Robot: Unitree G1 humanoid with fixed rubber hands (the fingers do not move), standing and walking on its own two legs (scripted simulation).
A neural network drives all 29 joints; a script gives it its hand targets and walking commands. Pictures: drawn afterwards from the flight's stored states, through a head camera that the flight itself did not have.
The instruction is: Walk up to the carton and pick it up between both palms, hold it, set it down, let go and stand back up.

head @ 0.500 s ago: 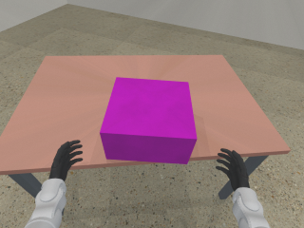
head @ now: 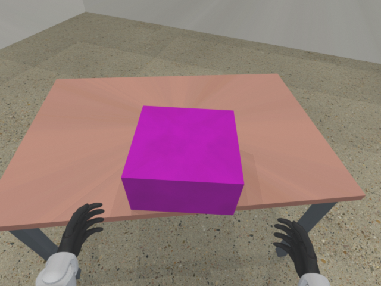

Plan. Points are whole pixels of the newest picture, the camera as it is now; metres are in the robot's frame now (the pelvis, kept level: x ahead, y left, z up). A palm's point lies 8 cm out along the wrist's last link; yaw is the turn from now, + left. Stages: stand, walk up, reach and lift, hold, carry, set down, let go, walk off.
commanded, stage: set down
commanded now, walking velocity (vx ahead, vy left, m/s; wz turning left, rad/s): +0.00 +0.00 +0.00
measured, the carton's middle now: (185, 157) +0.49 +0.04 -0.06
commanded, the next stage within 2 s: let go in 1.54 s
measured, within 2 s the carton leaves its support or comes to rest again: neither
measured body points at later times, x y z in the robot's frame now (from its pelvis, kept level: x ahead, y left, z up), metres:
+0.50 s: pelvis +0.01 +0.00 +0.00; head +0.01 +0.01 +0.45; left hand +0.21 +0.26 -0.04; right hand +0.21 -0.22 -0.04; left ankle +0.02 +0.15 -0.74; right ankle -0.01 -0.13 -0.74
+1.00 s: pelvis +0.01 +0.00 +0.00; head +0.01 +0.01 +0.45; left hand +0.20 +0.26 -0.06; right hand +0.20 -0.22 -0.05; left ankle +0.02 +0.15 -0.74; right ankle -0.01 -0.13 -0.74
